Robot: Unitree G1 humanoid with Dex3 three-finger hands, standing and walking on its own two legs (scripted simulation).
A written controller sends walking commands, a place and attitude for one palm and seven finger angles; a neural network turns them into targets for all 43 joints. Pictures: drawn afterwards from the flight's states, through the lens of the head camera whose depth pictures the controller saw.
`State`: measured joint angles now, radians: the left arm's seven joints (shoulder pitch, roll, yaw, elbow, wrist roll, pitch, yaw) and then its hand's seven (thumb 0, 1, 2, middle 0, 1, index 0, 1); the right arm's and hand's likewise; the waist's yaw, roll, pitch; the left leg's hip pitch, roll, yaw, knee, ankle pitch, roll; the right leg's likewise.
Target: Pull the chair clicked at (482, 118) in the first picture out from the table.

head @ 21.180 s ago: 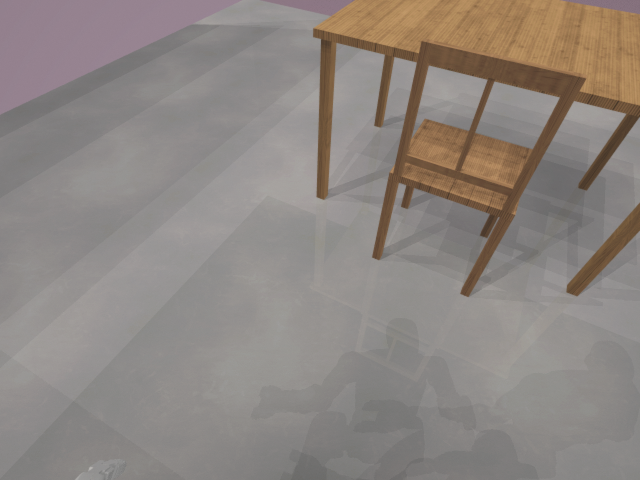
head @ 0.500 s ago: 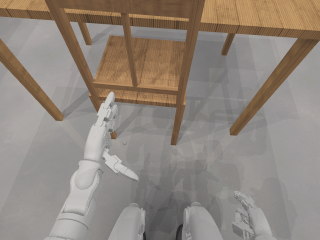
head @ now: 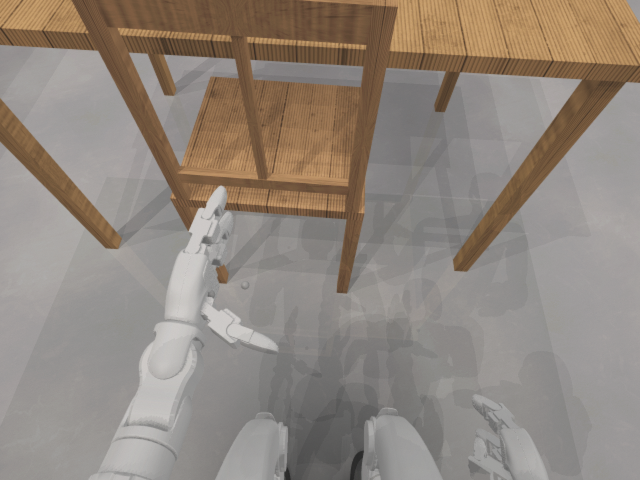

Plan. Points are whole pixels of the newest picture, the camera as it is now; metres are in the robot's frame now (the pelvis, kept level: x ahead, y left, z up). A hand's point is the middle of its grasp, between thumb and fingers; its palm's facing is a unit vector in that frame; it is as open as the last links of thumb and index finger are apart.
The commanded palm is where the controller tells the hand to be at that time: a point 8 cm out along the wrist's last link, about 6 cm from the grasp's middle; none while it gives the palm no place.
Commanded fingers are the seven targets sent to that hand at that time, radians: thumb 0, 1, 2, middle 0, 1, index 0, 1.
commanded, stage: aim the fingers beside a spindle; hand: left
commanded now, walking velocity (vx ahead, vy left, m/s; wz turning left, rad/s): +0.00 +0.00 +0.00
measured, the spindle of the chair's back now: (253, 118) +0.62 +0.12 +0.02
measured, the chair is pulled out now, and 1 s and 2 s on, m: -0.12 -0.12 -0.12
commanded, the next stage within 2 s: push the fingers through the gap in 1.22 s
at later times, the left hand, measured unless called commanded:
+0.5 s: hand (250, 271) +0.36 +0.10 +0.02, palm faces -0.12 -0.99 -0.03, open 16.9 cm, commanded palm +0.34 +0.15 +0.03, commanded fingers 0.00 -0.50 0.30 -0.06 -0.08 -0.06 -0.08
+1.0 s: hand (248, 268) +0.36 +0.10 +0.02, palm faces -0.12 -0.99 -0.02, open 16.9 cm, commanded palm +0.35 +0.15 +0.03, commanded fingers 0.00 -0.50 0.30 -0.06 -0.08 -0.06 -0.08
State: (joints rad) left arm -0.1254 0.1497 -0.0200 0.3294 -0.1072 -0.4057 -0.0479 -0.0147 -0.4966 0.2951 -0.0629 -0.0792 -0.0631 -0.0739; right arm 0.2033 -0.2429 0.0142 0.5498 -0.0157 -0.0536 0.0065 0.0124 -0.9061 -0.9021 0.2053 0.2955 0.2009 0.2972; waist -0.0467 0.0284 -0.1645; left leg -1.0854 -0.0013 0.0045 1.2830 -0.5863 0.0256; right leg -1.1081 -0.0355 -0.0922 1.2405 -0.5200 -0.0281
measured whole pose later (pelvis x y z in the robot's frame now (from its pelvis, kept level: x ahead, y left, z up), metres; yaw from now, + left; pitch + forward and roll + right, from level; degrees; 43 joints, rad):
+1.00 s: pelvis +0.00 +0.00 +0.00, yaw +0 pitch +23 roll -1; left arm -0.23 0.15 0.00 0.45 -0.11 -0.43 -0.05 -0.01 -0.50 0.30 -0.06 -0.08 -0.06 -0.08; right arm 0.22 -0.24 0.01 0.57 -0.02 -0.04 0.01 0.01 -0.91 -0.90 0.21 0.30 0.20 0.30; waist -0.06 0.03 -0.16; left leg -1.09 0.00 0.01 1.27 -0.58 0.03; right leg -1.11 -0.03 -0.09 1.23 -0.51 -0.03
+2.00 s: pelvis +0.00 +0.00 +0.00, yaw -1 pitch +25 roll -1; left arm -0.52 0.19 0.12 0.72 -0.09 -0.45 -0.02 -0.01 -0.49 0.30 -0.06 -0.08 -0.06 -0.08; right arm 0.26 -0.25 0.01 0.62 -0.03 -0.03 0.02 0.01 -0.91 -0.90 0.21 0.30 0.20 0.30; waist -0.11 0.04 -0.16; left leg -1.14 0.01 0.02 1.28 -0.57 0.02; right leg -1.17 -0.02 -0.08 1.23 -0.50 -0.03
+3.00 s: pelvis +0.00 +0.01 +0.00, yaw -2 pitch +27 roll -2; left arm -0.74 0.22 0.20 0.94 -0.03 -0.50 0.02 -0.01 -0.50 0.30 -0.06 -0.08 -0.06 -0.08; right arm 0.29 -0.24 0.01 0.63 -0.06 0.02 0.05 0.01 -0.91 -0.90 0.21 0.30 0.20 0.30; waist -0.15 0.04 -0.16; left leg -1.19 0.01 0.02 1.29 -0.57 0.03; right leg -1.22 -0.01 -0.07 1.23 -0.49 -0.02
